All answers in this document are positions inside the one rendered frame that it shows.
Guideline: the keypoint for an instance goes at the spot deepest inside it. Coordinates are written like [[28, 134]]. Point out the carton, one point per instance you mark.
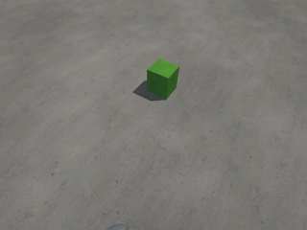
[[162, 78]]

